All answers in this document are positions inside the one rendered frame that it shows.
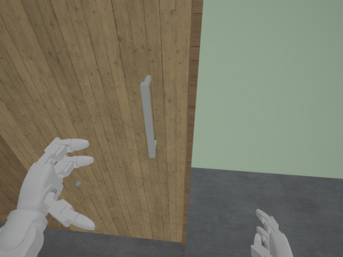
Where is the right robot hand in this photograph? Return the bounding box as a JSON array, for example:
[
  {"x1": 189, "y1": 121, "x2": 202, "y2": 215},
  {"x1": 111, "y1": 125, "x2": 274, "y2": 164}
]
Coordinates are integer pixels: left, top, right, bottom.
[{"x1": 251, "y1": 209, "x2": 293, "y2": 257}]

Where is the handle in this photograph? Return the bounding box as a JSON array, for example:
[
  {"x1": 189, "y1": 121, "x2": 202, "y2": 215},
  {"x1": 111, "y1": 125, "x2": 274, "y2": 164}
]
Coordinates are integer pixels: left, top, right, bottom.
[{"x1": 140, "y1": 75, "x2": 157, "y2": 158}]

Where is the robot left forearm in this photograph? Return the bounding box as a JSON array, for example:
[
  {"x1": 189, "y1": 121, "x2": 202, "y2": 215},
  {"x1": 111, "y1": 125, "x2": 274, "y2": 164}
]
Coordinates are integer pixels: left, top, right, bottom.
[{"x1": 0, "y1": 208, "x2": 48, "y2": 257}]

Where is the wardrobe door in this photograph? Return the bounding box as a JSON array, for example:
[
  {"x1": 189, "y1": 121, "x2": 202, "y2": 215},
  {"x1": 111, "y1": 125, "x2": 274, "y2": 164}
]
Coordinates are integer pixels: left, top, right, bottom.
[
  {"x1": 0, "y1": 135, "x2": 56, "y2": 220},
  {"x1": 0, "y1": 0, "x2": 192, "y2": 243}
]

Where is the left robot hand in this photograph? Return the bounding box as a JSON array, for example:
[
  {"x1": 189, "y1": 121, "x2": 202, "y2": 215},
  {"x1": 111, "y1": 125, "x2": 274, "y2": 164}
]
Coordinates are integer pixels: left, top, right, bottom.
[{"x1": 17, "y1": 137, "x2": 95, "y2": 230}]

